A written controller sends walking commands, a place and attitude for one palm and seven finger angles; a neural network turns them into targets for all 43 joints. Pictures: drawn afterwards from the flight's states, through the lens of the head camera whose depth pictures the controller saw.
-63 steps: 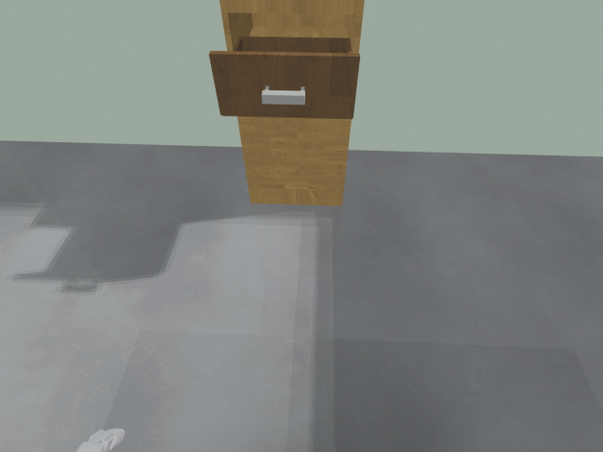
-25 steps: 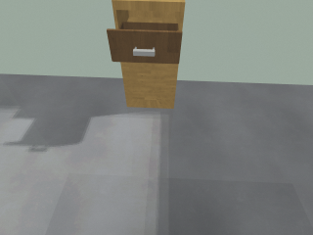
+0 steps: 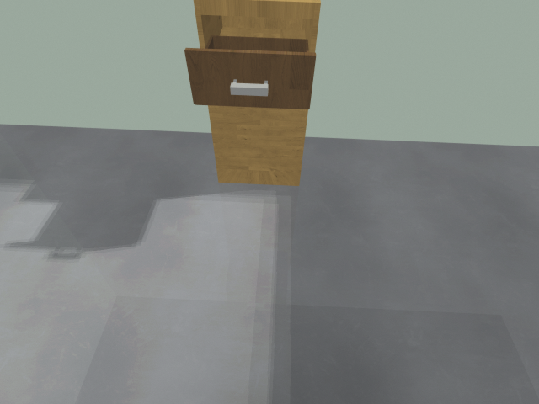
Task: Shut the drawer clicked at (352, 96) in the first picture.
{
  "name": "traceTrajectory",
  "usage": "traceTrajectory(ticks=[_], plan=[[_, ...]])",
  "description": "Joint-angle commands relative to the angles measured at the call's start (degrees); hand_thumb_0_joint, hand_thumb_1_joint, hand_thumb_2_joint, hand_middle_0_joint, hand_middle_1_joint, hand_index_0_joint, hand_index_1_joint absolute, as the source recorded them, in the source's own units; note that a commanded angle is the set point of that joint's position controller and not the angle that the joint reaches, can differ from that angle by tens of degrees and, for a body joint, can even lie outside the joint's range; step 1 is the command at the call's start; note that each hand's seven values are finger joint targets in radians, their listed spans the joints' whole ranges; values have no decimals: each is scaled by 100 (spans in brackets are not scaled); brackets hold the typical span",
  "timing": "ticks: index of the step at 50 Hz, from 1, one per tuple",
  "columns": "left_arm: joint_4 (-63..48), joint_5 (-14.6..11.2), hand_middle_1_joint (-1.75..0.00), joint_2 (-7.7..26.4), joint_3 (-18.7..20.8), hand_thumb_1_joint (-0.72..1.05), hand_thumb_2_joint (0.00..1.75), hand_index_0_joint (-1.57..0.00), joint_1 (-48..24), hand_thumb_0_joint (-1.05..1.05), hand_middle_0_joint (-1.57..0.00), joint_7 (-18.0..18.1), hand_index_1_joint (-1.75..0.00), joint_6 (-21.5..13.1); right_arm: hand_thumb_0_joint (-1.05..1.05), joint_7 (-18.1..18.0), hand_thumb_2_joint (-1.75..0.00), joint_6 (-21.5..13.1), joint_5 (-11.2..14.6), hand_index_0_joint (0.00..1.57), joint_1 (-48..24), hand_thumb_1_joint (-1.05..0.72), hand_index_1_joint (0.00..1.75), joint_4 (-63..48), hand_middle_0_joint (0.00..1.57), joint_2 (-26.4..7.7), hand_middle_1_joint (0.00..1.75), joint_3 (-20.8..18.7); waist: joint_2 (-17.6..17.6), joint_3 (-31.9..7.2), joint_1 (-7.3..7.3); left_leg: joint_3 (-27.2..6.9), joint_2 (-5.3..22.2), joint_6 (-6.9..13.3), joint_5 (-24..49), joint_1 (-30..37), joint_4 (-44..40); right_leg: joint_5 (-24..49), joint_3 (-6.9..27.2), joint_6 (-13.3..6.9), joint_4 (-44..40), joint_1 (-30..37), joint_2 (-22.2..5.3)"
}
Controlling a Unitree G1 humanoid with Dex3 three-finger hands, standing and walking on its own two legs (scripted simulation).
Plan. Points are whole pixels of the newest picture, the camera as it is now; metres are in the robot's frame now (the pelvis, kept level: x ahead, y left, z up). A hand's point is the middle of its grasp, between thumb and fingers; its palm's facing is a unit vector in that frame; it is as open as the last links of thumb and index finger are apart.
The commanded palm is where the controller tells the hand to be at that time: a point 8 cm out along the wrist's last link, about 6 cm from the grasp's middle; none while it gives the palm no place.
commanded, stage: look at it before walking up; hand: left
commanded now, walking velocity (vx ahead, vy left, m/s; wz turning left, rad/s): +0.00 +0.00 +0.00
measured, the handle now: (250, 86) +1.00 +0.12 -0.03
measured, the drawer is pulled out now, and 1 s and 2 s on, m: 0.29 0.29 0.29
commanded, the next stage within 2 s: walk to a spot facing it in 0.18 s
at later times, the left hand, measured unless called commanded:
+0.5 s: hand out of the picture +0.05 +0.22 -0.18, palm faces -0.03 -0.97 -0.25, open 7.4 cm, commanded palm none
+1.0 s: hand out of the picture +0.15 +0.11 -0.17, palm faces -0.12 -0.98 -0.17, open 7.4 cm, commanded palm none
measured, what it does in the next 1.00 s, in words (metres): walks ahead: right foot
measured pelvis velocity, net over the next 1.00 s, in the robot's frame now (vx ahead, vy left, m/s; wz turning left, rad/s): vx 0.20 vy -0.05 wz -0.21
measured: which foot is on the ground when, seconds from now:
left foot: down 0.00-0.72, up 0.74-1.00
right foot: down 0.00-0.56, up 0.58-0.68, down 0.70-1.00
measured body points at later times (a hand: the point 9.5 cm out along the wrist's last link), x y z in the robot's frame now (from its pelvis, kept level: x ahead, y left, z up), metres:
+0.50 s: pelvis +0.03 +0.00 -0.01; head +0.02 +0.00 +0.44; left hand +0.05 +0.27 -0.16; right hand +0.06 -0.27 -0.15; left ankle +0.01 +0.12 -0.74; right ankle +0.01 -0.12 -0.74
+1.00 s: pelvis +0.20 -0.05 +0.00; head +0.21 -0.06 +0.44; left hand +0.16 +0.16 -0.16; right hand +0.22 -0.29 -0.16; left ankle +0.31 +0.07 -0.67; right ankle +0.08 -0.11 -0.75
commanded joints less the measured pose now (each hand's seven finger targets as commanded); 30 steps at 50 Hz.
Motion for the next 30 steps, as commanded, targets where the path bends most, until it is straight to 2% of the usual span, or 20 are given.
traceTrajectory(ticks=[1,14,15,16,17,19,21,23,25,26,27,28,29,30], plan=[[-356,-3,-30,1152,218,90,90,-20,-176,0,-20,85,-30,-116,0,-63,-90,-147,32,20,-238,-90,30,-383,20,-1158,30,-221,23,-336,-22,-582,660,170,582,83,-388,402,574,-176,-428,2,-652],[-344,-2,-30,1163,219,90,90,-20,-165,0,-20,88,-30,-117,0,-67,-90,-145,36,20,-259,-90,30,-365,20,-1164,30,-210,6,-316,-17,-581,661,159,682,123,-423,536,552,-161,-450,61,-647],[-233,-16,-30,704,130,90,90,-20,72,0,-20,102,-30,-68,0,-56,-90,-106,7,20,-95,-90,30,-270,20,-726,30,-103,9,-470,-15,-475,660,99,480,224,-359,287,544,-111,-456,91,-637],[-148,-8,-30,452,68,90,90,-20,270,0,-20,104,-30,0,0,-41,-90,-51,-13,20,114,-90,30,-203,20,-450,30,-42,-49,-371,-13,-378,608,54,-79,173,-272,-343,568,-90,-402,-29,-580],[-130,15,-30,442,82,90,90,-20,386,0,-20,84,-30,43,0,-33,-90,-18,-26,20,258,-90,30,-180,20,-419,30,-57,-84,-284,-3,-334,573,73,-783,76,-207,-1031,652,-133,-401,-152,-536],[-169,46,-30,493,145,90,90,-20,493,0,-20,21,-30,93,0,-15,-90,14,-66,20,326,-90,30,-214,20,-470,30,-111,-76,207,2,-317,517,110,-1921,-349,-236,-2005,832,-240,-438,-551,-467],[-266,65,-30,510,207,90,90,-20,590,0,-20,-25,-30,109,0,-5,-90,13,-75,20,408,-90,30,-288,20,-511,30,-164,-121,583,21,-323,549,167,-2409,-655,-153,-2394,948,-331,-331,-864,-373],[-331,62,-30,415,253,90,90,-20,739,0,-20,-53,-30,79,0,-19,-90,-33,-66,20,549,-90,30,-334,20,-492,30,-213,-27,747,6,-364,637,258,-2397,-661,-23,-2289,984,-428,-93,-1048,-305],[-397,45,-30,244,275,90,90,-20,840,0,-20,-74,-30,15,0,-48,-90,-110,-53,20,825,-90,30,-340,20,-507,30,-262,258,672,-76,-622,908,431,-2175,-243,-117,-1760,802,-453,517,-1362,-108],[-457,45,-30,114,277,90,90,-20,820,0,-20,-85,-30,-23,0,-63,-90,-146,-49,20,1028,-90,30,-317,20,-568,30,-305,556,565,-151,-918,1182,573,-2092,73,-333,-1449,494,-400,1057,-1608,61],[-547,45,-30,-3,271,90,90,-20,697,0,-20,-100,-30,-64,0,-78,-90,-178,-36,20,1284,-90,30,-291,20,-679,30,-369,885,447,-247,-1370,1585,794,-2021,488,-631,-1264,97,-313,1701,-1998,224],[-691,45,-30,-103,279,90,90,-20,445,0,-20,-103,-30,-94,0,-83,-90,-214,-29,20,1449,-90,30,-278,20,-689,30,-420,1024,520,-334,-1568,1955,1036,-1819,784,-913,-1613,-153,-221,2193,-2475,103],[-810,54,-30,-127,296,90,90,-20,199,0,-20,-106,-30,-106,0,-89,-90,-253,-32,20,1601,-90,30,-248,20,-616,30,-435,1145,703,-438,-1630,2114,1193,-1324,928,-997,-1776,-121,-180,2549,-2835,-94],[-874,52,-30,-156,318,90,90,-20,121,0,-20,-114,-30,-127,0,-97,-90,-282,-41,20,1625,-90,30,-235,20,-511,30,-422,998,797,-397,-1504,2178,1241,-702,914,-894,-1808,-74,-174,2587,-2884,-260]])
